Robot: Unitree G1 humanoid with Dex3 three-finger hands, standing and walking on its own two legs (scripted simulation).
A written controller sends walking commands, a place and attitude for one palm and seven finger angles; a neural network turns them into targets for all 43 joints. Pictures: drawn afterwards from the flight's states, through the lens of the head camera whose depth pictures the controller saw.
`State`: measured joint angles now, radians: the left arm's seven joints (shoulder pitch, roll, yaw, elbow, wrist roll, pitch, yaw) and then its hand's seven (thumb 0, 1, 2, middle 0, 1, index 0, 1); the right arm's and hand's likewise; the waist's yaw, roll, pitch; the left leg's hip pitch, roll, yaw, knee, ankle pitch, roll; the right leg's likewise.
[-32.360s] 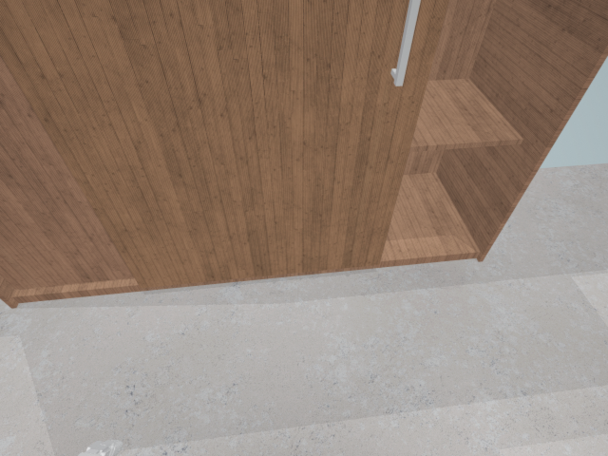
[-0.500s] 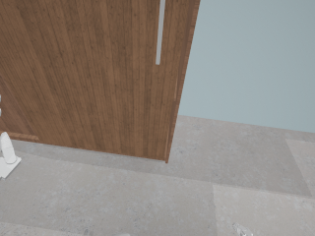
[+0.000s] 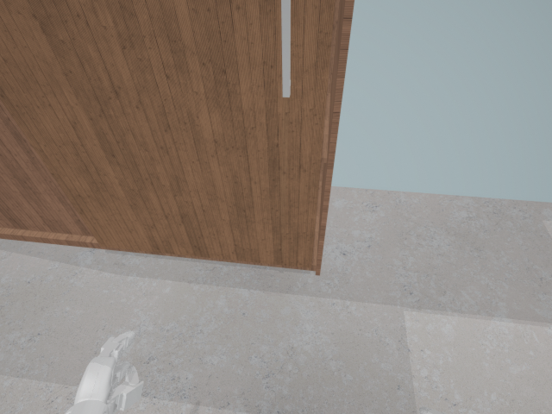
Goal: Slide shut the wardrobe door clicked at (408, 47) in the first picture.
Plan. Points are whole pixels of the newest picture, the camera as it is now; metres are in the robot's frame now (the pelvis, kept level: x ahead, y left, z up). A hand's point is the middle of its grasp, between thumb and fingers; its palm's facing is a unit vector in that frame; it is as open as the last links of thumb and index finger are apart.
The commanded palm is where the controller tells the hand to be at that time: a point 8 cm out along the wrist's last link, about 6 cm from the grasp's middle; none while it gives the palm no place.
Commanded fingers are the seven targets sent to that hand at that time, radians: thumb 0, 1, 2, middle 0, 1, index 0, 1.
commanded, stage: let the arm hang, fingers relaxed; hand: left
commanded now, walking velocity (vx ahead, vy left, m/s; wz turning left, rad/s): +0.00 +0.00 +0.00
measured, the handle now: (287, 35) +0.78 -0.01 +0.22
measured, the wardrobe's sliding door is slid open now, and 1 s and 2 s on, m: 0.02 0.02 0.02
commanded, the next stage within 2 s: look to check the result in 0.92 s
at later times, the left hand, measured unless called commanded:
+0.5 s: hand out of the picture +0.01 +0.20 -0.14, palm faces -0.03 -0.97 -0.22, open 7.3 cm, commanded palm none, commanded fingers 0.00 0.90 0.90 -0.20 -0.30 -0.20 -0.30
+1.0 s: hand out of the picture +0.04 +0.19 -0.15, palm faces -0.05 -0.98 -0.19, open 7.3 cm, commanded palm none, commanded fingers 0.00 0.90 0.90 -0.20 -0.30 -0.20 -0.30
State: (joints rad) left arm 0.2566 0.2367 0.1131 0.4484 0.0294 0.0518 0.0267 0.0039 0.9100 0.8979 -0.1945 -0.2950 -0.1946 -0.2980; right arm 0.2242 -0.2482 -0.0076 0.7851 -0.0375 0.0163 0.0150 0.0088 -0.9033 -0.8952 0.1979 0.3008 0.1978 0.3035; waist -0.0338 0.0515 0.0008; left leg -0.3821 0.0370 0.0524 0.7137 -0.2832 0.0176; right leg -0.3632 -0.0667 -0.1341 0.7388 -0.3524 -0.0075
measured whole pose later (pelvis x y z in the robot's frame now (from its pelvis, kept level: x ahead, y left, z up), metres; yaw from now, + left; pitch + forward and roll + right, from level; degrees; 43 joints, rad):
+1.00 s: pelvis +0.03 +0.02 +0.03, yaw -4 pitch -1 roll +0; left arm 0.25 0.14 0.01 1.16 0.01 0.00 0.03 0.00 0.92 0.90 -0.20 -0.30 -0.20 -0.30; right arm 0.29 -0.13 0.00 1.14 -0.02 0.00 -0.03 0.00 -0.91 -0.90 0.20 0.30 0.20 0.30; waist -0.01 0.01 0.05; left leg -0.17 0.02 0.13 0.40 -0.21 0.03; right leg -0.17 -0.06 -0.07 0.40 -0.21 0.03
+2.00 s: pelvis +0.04 +0.01 +0.04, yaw -3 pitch -1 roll +0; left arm 0.10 0.29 0.02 1.14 0.01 -0.01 0.00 0.01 0.91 0.90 -0.20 -0.30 -0.20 -0.30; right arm 0.13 -0.30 0.00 1.13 -0.02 -0.01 -0.01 0.00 -0.90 -0.90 0.20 0.30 0.20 0.30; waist -0.02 0.01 0.05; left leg -0.11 0.02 0.11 0.31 -0.18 0.01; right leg -0.11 -0.04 -0.09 0.31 -0.18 0.01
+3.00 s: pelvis +0.05 -0.01 +0.04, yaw -3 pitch -1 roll +0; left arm 0.08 0.32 0.01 1.14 0.01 -0.02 0.00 0.01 0.91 0.90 -0.20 -0.30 -0.20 -0.30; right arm 0.11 -0.33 0.00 1.13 -0.02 -0.01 -0.01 0.00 -0.90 -0.89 0.20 0.30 0.20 0.30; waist -0.02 0.02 0.05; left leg -0.08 0.04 0.10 0.28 -0.18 -0.01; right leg -0.07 -0.02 -0.10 0.27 -0.19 -0.01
